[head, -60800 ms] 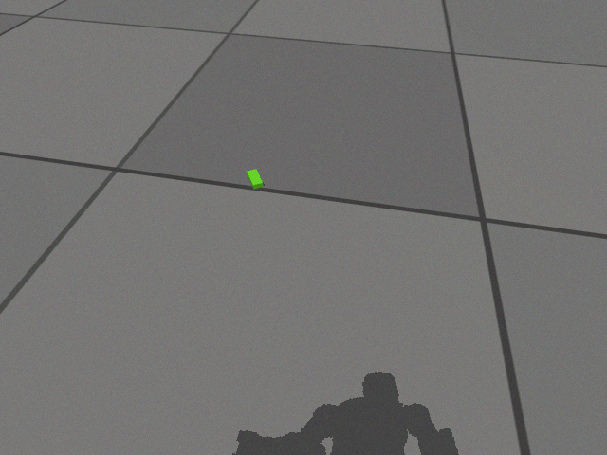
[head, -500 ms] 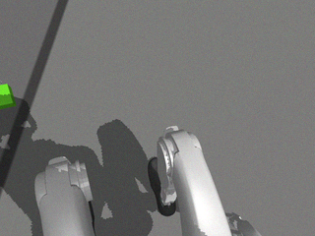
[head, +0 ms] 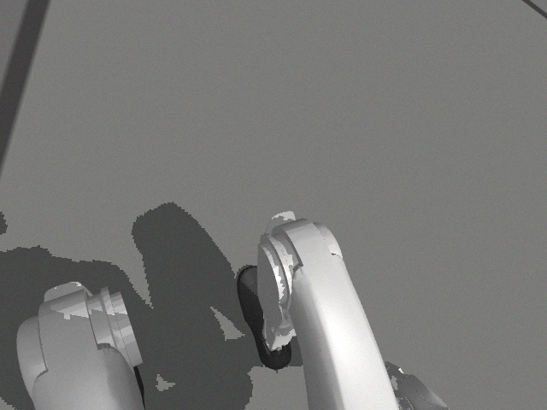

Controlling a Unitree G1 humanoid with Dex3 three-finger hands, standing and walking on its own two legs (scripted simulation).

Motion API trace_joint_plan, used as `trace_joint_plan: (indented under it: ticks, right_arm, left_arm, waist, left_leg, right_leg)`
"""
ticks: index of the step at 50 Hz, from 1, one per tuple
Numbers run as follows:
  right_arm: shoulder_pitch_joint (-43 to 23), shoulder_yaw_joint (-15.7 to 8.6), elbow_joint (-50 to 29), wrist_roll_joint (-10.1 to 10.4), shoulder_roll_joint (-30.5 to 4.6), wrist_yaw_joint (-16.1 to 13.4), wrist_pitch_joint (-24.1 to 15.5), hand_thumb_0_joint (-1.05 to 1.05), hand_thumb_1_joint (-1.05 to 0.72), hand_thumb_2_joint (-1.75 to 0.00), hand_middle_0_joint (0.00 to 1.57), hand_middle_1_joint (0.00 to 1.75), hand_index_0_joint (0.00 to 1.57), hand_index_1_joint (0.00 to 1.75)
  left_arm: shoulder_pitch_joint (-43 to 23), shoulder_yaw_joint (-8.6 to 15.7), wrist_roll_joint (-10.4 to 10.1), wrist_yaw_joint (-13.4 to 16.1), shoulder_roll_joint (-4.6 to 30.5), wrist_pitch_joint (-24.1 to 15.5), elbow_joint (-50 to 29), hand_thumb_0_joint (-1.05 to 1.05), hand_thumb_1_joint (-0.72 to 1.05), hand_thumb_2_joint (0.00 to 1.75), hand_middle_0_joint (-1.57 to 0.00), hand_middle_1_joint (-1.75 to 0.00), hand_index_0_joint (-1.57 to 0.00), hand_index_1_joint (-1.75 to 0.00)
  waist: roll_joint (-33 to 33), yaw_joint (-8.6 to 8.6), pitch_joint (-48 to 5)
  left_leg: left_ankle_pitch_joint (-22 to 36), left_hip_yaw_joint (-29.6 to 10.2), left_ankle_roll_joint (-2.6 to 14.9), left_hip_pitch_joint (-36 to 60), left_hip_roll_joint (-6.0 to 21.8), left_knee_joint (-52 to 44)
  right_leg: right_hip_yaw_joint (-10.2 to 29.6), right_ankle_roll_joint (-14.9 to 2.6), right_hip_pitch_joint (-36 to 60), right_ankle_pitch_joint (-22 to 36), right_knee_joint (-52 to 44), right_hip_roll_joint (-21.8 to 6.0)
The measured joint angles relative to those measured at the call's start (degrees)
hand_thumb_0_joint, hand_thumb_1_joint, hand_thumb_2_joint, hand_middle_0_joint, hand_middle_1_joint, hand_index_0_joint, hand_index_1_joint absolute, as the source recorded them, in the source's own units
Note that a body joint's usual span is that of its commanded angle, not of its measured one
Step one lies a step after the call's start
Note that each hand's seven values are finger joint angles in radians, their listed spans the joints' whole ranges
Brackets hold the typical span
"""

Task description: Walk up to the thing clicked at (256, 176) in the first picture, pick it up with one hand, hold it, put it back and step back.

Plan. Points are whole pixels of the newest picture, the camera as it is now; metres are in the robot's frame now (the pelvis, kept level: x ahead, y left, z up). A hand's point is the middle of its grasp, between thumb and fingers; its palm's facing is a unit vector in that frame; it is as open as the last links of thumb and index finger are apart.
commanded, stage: rest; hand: left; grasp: from above
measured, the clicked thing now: out of the picture +0.47 +0.33 -0.26
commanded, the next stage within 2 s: open in 0.86 s
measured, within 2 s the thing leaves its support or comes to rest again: rests again in 0.56 s
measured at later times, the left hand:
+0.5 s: hand out of the picture +0.47 +0.32 -0.25, palm faces -0.44 -0.15 -0.88, open 7.9 cm
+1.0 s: hand out of the picture +0.46 +0.32 -0.26, palm faces -0.45 -0.15 -0.88, open 8.0 cm
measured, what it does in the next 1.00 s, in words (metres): stands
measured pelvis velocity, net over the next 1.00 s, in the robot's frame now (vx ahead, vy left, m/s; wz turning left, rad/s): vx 0.00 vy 0.00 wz -0.06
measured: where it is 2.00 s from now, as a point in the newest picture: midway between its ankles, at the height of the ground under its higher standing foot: (204, 375)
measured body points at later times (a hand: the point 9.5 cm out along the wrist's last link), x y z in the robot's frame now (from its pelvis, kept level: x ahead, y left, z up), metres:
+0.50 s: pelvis +0.00 +0.01 -0.01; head +0.28 +0.12 +0.32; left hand +0.49 +0.32 -0.20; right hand +0.03 -0.26 -0.05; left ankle +0.06 +0.12 -0.28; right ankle +0.13 -0.15 -0.27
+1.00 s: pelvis +0.00 +0.00 -0.01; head +0.29 +0.12 +0.31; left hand +0.48 +0.32 -0.21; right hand +0.03 -0.26 -0.05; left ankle +0.06 +0.12 -0.28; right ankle +0.13 -0.15 -0.27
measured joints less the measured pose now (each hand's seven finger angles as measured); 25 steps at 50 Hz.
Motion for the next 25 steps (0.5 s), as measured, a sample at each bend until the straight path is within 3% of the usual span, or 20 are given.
trace_joint_plan:
  ticks: [10, 25]
  right_arm:
    - [0.0, 2.1, -0.6, -1.5, -1.0, 1.0, -1.0, 0.0, -0.9, -0.89, 0.21, 0.3, 0.2, 0.3]
    - [-1.0, 4.8, -1.5, -2.7, -0.9, 2.6, -3.1, 0.0, -0.9, -0.89, 0.21, 0.3, 0.2, 0.3]
  left_arm:
    - [-0.2, 0.7, 1.2, 1.4, 3.4, -0.9, 2.1, 0.0, 0.36, 0.03, -0.96, -0.15, -0.97, -0.12]
    - [-0.4, -0.1, 1.3, 3.9, 5.5, -1.0, 4.6, 0.0, 0.35, 0.06, -0.95, -0.19, -0.96, -0.16]
  waist:
    - [-1.5, -1.07, 2.0]
    - [-2.7, -2.08, 3.3]
  left_leg:
    - [-0.4, -1.1, 0.38, 0.1, 0.2, 1.9]
    - [-1.2, -2.2, 0.52, 0.7, 0.5, 3.3]
  right_leg:
    - [-0.9, -0.32, 0.6, 0.3, 0.6, 0.6]
    - [-1.8, 0.02, 1.4, 0.2, 1.0, 1.1]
